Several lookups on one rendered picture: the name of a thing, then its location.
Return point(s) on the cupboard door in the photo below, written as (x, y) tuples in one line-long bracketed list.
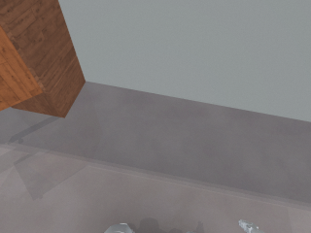
[(17, 84)]

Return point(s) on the robot right hand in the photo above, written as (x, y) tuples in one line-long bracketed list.
[(249, 227)]

